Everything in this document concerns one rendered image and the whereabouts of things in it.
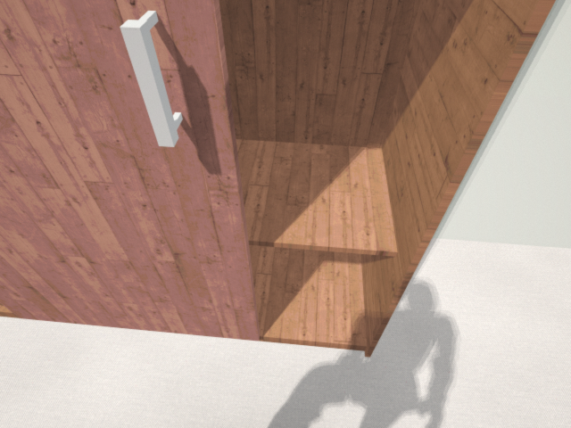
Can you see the handle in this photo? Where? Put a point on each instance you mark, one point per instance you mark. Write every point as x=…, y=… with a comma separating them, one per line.
x=141, y=51

